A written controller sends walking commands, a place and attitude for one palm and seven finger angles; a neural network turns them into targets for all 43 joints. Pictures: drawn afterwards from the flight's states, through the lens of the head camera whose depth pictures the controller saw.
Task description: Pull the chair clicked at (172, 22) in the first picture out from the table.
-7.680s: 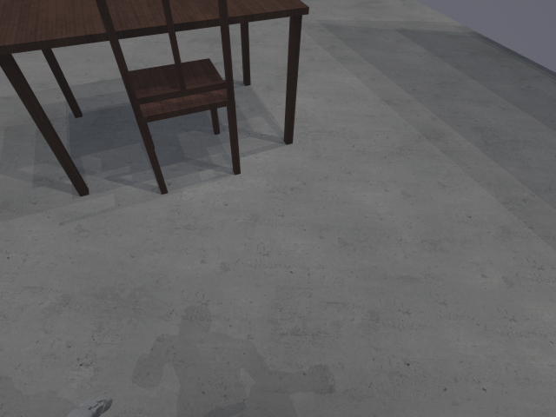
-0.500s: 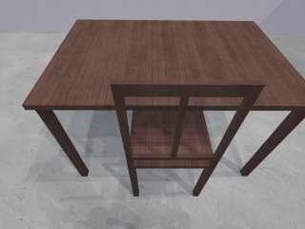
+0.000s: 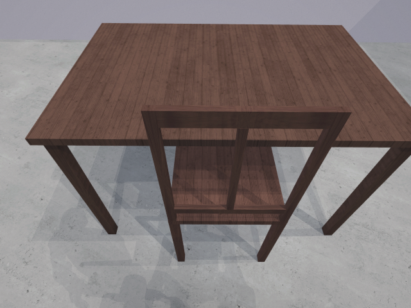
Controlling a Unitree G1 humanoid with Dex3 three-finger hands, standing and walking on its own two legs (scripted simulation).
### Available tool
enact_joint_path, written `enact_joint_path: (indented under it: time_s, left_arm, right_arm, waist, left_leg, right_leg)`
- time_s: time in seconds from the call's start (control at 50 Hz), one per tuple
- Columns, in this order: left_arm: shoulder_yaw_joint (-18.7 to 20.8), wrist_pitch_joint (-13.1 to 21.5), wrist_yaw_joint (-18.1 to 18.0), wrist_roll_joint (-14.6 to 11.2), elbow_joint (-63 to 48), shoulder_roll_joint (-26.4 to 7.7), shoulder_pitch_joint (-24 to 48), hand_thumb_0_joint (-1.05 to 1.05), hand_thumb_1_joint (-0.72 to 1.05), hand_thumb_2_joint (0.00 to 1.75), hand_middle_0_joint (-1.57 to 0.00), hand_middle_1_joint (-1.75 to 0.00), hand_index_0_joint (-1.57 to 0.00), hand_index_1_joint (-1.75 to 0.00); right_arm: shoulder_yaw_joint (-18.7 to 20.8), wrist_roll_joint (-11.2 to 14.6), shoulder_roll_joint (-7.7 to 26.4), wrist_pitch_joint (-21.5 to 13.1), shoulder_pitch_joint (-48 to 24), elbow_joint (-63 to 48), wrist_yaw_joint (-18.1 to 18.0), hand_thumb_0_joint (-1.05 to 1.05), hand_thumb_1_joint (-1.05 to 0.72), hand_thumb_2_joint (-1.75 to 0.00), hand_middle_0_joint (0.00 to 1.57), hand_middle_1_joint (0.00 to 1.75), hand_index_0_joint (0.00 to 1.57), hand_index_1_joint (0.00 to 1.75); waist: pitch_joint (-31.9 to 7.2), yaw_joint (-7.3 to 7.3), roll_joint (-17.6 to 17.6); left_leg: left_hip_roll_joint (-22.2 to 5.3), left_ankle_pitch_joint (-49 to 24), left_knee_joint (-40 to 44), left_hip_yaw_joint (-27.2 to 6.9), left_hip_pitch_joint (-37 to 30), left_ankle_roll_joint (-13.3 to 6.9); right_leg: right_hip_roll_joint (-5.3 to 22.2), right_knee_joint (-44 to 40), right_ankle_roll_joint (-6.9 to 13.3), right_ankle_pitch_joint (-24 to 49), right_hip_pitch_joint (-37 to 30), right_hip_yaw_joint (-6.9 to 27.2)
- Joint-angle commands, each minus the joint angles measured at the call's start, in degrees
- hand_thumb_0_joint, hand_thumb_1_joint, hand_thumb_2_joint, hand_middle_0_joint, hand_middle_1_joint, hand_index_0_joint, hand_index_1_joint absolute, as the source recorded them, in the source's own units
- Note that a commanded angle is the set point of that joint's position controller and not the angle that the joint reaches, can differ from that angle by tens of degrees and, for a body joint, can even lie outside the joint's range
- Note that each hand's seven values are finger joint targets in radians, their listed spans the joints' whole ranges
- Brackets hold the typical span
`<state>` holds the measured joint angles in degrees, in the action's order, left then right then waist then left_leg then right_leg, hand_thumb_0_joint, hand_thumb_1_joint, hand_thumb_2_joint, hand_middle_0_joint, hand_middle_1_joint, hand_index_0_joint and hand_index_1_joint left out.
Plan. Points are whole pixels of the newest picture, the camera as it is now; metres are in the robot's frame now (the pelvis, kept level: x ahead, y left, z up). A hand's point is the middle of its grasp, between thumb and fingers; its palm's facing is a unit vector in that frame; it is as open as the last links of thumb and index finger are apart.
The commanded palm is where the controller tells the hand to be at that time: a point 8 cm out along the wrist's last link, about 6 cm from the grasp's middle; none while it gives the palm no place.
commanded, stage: raise the hand toward the chair's back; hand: left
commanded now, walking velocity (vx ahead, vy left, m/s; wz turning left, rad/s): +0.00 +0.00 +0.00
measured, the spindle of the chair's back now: (235, 174) +0.46 -0.05 -0.07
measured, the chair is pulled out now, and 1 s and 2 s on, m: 0.00 0.00 0.00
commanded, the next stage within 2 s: none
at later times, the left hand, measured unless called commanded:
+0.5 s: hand out of the picture +0.12 +0.18 -0.08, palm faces +0.21 -0.98 -0.07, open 10.3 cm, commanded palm +0.12 +0.22 -0.06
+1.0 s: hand (114, 289) +0.17 +0.19 -0.06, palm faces +0.06 -0.99 -0.08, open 14.6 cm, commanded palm +0.14 +0.25 -0.05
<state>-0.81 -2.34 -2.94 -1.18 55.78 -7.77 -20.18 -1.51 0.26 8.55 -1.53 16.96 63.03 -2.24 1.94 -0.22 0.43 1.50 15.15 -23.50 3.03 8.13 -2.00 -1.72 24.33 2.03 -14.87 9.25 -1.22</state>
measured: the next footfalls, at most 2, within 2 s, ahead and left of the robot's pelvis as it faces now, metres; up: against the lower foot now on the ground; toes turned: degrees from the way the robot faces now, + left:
none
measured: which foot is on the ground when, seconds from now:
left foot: down 0.00-1.00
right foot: down 0.00-1.00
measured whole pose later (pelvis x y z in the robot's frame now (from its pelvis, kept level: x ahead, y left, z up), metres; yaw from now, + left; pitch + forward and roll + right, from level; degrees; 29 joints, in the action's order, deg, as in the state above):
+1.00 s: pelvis -0.05 +0.00 -0.10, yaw +3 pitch +17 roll -2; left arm 8.2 28.5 12.0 -13.5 2.0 -12.5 -22.5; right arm 1.5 1.8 15.4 -11.9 13.3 33.4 -2.6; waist -7.4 0.8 2.0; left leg 0.7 30.4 -68.0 -0.3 54.7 -2.1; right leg -0.9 65.4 3.0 -29.7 53.1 -6.2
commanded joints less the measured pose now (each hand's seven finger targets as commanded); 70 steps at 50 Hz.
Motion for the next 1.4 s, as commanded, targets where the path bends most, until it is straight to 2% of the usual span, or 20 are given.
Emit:
enact_joint_path:
  time_s: [0.0, 0.02, 0.06, 0.12, 0.16, 0.2, 0.26, 0.3, 0.38, 0.44, 0.52, 0.62, 0.72, 0.8, 0.9, 1.02, 1.12, 1.2, 1.32, 1.38]
  left_arm:
    - [3.3, 11.09, -5.28, -5.69, -59.41, -12.08, 12.7, 0.0, 0.83, 0.87, -0.19, -0.29, -0.19, -0.29]
    - [-3.06, 5.55, -4.91, -6.15, -45.44, 1.32, -1.94, 0.0, 0.81, 0.86, -0.19, -0.29, -0.19, -0.29]
    - [-3.76, 10.1, -2.34, -9.14, -56.09, 0.39, 5.51, 0.0, 0.76, 0.84, -0.19, -0.28, -0.19, -0.28]
    - [0.62, 19.13, 1.51, -8.77, -45.89, -0.77, 3.6, 0.0, 0.69, 0.81, -0.18, -0.27, -0.18, -0.27]
    - [4.35, 26.85, 6.95, -10.96, -39.83, 0.13, -9.69, 0.0, 0.64, 0.79, -0.17, -0.26, -0.17, -0.26]
    - [9.97, 34.16, 13.39, -12.34, -39.48, -3.3, -20.43, 0.0, 0.6, 0.77, -0.17, -0.25, -0.17, -0.25]
    - [13.1, 39.9, 18.84, -11.53, -43.82, -7.19, -17.66, 0.0, 0.53, 0.74, -0.16, -0.24, -0.16, -0.24]
    - [13.77, 37.82, 17.73, -10.59, -49.7, -9.55, -13.13, 0.0, 0.48, 0.72, -0.16, -0.23, -0.16, -0.23]
    - [12.82, 39.31, 12.32, -11.77, -69.44, -9.53, 0.13, 0.0, 0.39, 0.68, -0.15, -0.22, -0.15, -0.22]
    - [9.85, 43.63, 10.91, -11.86, -76.64, -8.54, 4.06, 0.0, 0.32, 0.65, -0.14, -0.21, -0.14, -0.21]
    - [3.62, 43.42, 17.47, -12.43, -70.02, -6.73, 6.95, 0.0, 0.22, 0.61, -0.13, -0.19, -0.13, -0.19]
    - [9.33, 28.16, 23.86, -14.42, -58.27, -10.73, -4.01, 0.0, 0.11, 0.56, -0.12, -0.18, -0.12, -0.18]
    - [18.97, 23.75, 14.69, -16.91, -72.07, -13.06, -6.02, 0.0, -0.01, 0.51, -0.11, -0.16, -0.11, -0.16]
    - [14.36, 30.05, 8.8, -13.25, -69.44, -8.96, -4.39, 0.0, -0.1, 0.47, -0.1, -0.14, -0.1, -0.14]
    - [7.11, 34.96, 14.47, -11.32, -62.14, -7.4, -0.1, 0.0, -0.22, 0.42, -0.09, -0.12, -0.09, -0.12]
    - [16.1, 32.1, 16.37, -14.74, -71.34, -15.99, -0.76, 0.0, -0.36, 0.36, -0.07, -0.1, -0.07, -0.1]
    - [14.98, 30.85, 11.51, -14.38, -68.47, -11.37, -1.65, 0.0, -0.48, 0.31, -0.06, -0.08, -0.06, -0.08]
    - [10.94, 29.23, 14.36, -12.64, -59.48, -9.52, 1.1, 0.0, -0.5, 0.3, -0.06, -0.08, -0.06, -0.08]
    - [15.5, 28.81, 18.71, -14.71, -67.61, -15.94, 6.08, 0.0, -0.5, 0.3, -0.06, -0.08, -0.06, -0.08]
    - [17.93, 29.83, 17.1, -15.65, -69.52, -16.47, 5.54, 0.0, -0.5, 0.3, -0.06, -0.08, -0.06, -0.08]
  right_arm:
    - [2.41, 1.52, 12.64, -15.33, -4.53, -17.0, -2.63, 0.0, -0.9, -0.9, 0.2, 0.3, 0.2, 0.3]
    - [2.58, 2.16, 9.75, -15.21, -3.81, -16.44, -1.99, 0.0, -0.9, -0.9, 0.2, 0.3, 0.2, 0.3]
    - [2.98, 2.52, 13.77, -16.67, -5.39, -22.46, -1.85, 0.0, -0.9, -0.9, 0.2, 0.3, 0.2, 0.3]
    - [4.34, 0.28, 14.47, -17.81, -5.16, -26.25, -0.96, 0.0, -0.9, -0.9, 0.2, 0.3, 0.2, 0.3]
    - [5.18, -0.24, 13.75, -18.36, -7.9, -29.81, 0.34, 0.0, -0.9, -0.9, 0.2, 0.3, 0.2, 0.3]
    - [6.23, -0.07, 13.09, -18.13, -9.25, -32.61, 2.55, 0.0, -0.9, -0.9, 0.2, 0.3, 0.2, 0.3]
    - [6.76, 0.1, 12.74, -16.24, -11.87, -37.68, 4.19, 0.0, -0.9, -0.9, 0.2, 0.3, 0.2, 0.3]
    - [6.52, 0.51, 12.24, -14.0, -13.27, -40.55, 4.03, 0.0, -0.9, -0.9, 0.2, 0.3, 0.2, 0.3]
    - [6.36, 0.37, 10.85, -13.14, -10.93, -43.06, 2.83, 0.0, -0.9, -0.9, 0.2, 0.3, 0.2, 0.3]
    - [5.64, -0.06, 10.31, -13.32, -8.63, -40.69, 1.33, 0.0, -0.9, -0.9, 0.2, 0.3, 0.2, 0.3]
    - [4.47, 0.56, 12.2, -15.4, -8.43, -38.04, 0.25, 0.0, -0.9, -0.9, 0.2, 0.3, 0.2, 0.3]
    - [4.3, 3.21, 12.98, -13.58, -9.9, -40.97, -1.02, 0.0, -0.9, -0.9, 0.2, 0.3, 0.2, 0.3]
    - [4.57, 2.65, 9.13, -12.07, -10.65, -42.93, -1.15, 0.0, -0.9, -0.9, 0.2, 0.3, 0.2, 0.3]
    - [4.86, 1.46, 8.81, -12.46, -9.52, -39.93, -0.42, 0.0, -0.9, -0.9, 0.2, 0.3, 0.2, 0.3]
    - [4.73, 1.38, 12.38, -14.12, -7.97, -39.11, -0.3, 0.0, -0.9, -0.9, 0.2, 0.3, 0.2, 0.3]
    - [5.19, 1.98, 12.93, -14.36, -6.26, -41.02, -1.43, 0.0, -0.9, -0.9, 0.2, 0.3, 0.2, 0.3]
    - [4.88, 1.6, 11.56, -13.19, -6.68, -40.46, -0.58, 0.0, -0.9, -0.9, 0.2, 0.3, 0.2, 0.3]
    - [4.36, 1.6, 13.26, -12.36, -6.91, -40.96, -0.34, 0.0, -0.9, -0.9, 0.2, 0.3, 0.2, 0.3]
    - [4.13, 1.81, 13.91, -13.0, -5.04, -42.48, -1.15, 0.0, -0.9, -0.9, 0.2, 0.3, 0.2, 0.3]
    - [3.9, 1.43, 12.83, -13.13, -4.88, -41.46, -1.04, 0.0, -0.9, -0.9, 0.2, 0.3, 0.2, 0.3]
  waist:
    - [-20.42, 2.25, 13.59]
    - [-8.91, 2.67, 5.43]
    - [-1.25, 4.0, -2.33]
    - [-0.65, 4.41, -16.38]
    - [-4.14, -0.69, -21.19]
    - [-12.27, -5.21, -14.01]
    - [-17.69, -5.45, -1.17]
    - [-18.11, -5.35, 1.99]
    - [-23.36, -1.29, 6.44]
    - [-24.89, 2.25, 4.63]
    - [-20.61, 6.34, 1.72]
    - [-24.32, 1.06, -3.83]
    - [-31.58, -3.89, -0.98]
    - [-21.73, -0.73, -3.11]
    - [-17.37, 3.61, -1.29]
    - [-29.86, -0.65, 4.62]
    - [-22.62, 0.36, 4.5]
    - [-15.8, 2.64, 0.0]
    - [-26.79, 0.89, 4.11]
    - [-26.78, 0.35, 4.78]
  left_leg:
    - [-3.63, -24.54, -0.31, -3.3, -8.23, 1.62]
    - [-4.29, -18.94, 0.44, -4.99, -1.49, 1.52]
    - [-3.29, -6.51, -3.48, -6.62, 5.68, 0.14]
    - [-0.74, 1.72, -13.22, -6.26, 17.69, 0.02]
    - [-0.07, 3.39, -18.69, -5.11, 27.04, 0.99]
    - [1.12, -0.14, -23.18, -3.29, 31.19, 2.32]
    - [1.99, -2.66, -29.37, -0.85, 36.32, 2.35]
    - [2.21, 0.25, -31.3, -0.14, 39.19, 1.68]
    - [0.4, 0.52, -35.04, -2.21, 36.58, 0.16]
    - [-1.02, 0.15, -38.2, -4.37, 36.42, -0.19]
    - [-1.84, 4.33, -41.44, -5.79, 40.29, -0.65]
    - [-0.5, 6.1, -38.17, -5.21, 43.69, -0.51]
    - [-0.48, -2.06, -34.13, -5.56, 38.06, 0.36]
    - [-1.45, -1.24, -33.43, -5.94, 39.42, 0.38]
    - [-1.44, 6.49, -35.82, -6.1, 41.21, -0.11]
    - [-1.28, -1.94, -31.87, -6.52, 31.79, 0.43]
    - [-1.47, -6.66, -30.78, -6.97, 30.33, 1.46]
    - [-1.45, 2.57, -30.99, -7.21, 35.71, 0.8]
    - [-1.51, -3.8, -30.31, -7.73, 28.49, 1.28]
    - [-1.71, -8.33, -29.96, -8.13, 26.52, 2.2]
  right_leg:
    - [2.22, 3.49, 0.24, 5.57, 2.95, 0.49]
    - [2.38, 4.16, -0.21, 2.61, 7.48, -1.52]
    - [2.45, 2.74, -0.83, 1.96, 12.0, -2.53]
    - [2.42, 7.17, -1.55, -7.73, 23.66, -2.82]
    - [2.39, 13.25, -1.25, -9.18, 25.75, -1.5]
    - [3.42, 19.64, -0.59, 1.6, 20.49, 1.16]
    - [4.18, 27.53, 0.09, 9.93, 20.8, 2.67]
    - [4.04, 27.98, 0.15, 4.04, 23.5, 4.45]
    - [2.8, 29.08, 0.14, -0.28, 28.23, 5.74]
    - [1.9, 30.18, -0.2, -1.09, 32.56, 5.75]
    - [1.68, 30.06, -0.64, -6.94, 38.34, 4.79]
    - [2.82, 26.25, -1.62, -11.28, 28.95, 6.11]
    - [3.01, 28.2, -1.31, 1.65, 19.78, 3.67]
    - [1.73, 29.79, -0.82, -0.49, 29.26, 0.22]
    - [2.07, 29.32, -0.66, -10.86, 37.88, 1.27]
    - [1.84, 29.41, -0.22, -2.68, 28.63, -0.36]
    - [1.4, 29.57, -0.17, 1.0, 31.64, -2.67]
    - [1.29, 28.47, -0.29, -5.66, 35.81, -2.42]
    - [1.28, 28.25, -0.15, -0.98, 30.15, -1.75]
    - [1.04, 28.34, -0.09, 1.31, 29.76, -2.35]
